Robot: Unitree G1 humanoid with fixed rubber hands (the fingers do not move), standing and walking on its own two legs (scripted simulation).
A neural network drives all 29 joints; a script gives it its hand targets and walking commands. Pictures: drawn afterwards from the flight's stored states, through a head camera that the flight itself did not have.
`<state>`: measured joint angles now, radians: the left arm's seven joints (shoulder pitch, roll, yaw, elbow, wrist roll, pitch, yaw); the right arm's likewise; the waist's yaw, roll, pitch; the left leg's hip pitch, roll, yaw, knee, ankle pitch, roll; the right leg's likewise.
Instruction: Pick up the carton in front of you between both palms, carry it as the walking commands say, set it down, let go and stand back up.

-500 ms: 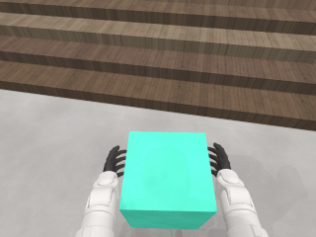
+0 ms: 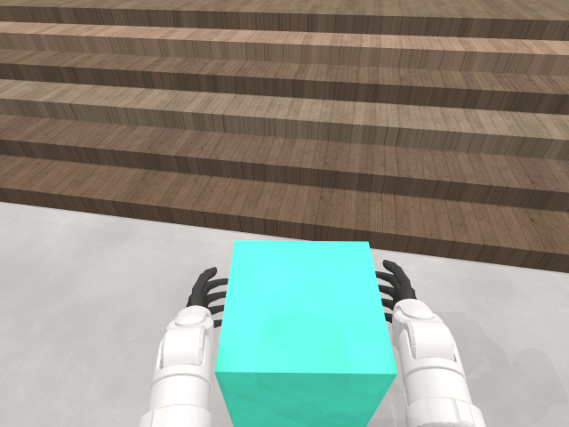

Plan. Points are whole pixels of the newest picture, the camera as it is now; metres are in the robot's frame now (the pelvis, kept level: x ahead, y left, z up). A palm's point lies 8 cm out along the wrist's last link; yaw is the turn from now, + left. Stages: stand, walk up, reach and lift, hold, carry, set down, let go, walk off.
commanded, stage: reach and lift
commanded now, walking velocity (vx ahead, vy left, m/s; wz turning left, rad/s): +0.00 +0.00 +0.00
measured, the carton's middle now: (300, 339) +0.29 +0.00 -0.05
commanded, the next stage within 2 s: hold in 0.76 s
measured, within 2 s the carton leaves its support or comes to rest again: neither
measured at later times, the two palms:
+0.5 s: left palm (199, 306) +0.30 +0.15 +0.03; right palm (404, 299) +0.31 -0.15 +0.04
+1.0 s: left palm (196, 302) +0.29 +0.15 +0.06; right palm (410, 296) +0.30 -0.15 +0.06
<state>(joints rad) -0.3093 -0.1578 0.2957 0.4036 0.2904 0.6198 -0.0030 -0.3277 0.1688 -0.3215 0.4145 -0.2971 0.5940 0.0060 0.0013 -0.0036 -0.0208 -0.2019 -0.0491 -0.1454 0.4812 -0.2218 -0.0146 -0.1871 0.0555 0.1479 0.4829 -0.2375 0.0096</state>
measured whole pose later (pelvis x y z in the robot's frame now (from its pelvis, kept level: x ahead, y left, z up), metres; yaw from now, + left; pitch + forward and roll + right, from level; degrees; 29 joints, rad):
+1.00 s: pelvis +0.01 +0.00 +0.01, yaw +0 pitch -7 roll +0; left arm -0.25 -0.15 0.21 0.23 0.26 0.77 0.00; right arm -0.27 0.15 -0.24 0.25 -0.27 0.74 0.01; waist 0.00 0.00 -0.01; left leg -0.05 -0.04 -0.14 0.36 -0.19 -0.01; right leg -0.04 0.04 0.14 0.36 -0.20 0.01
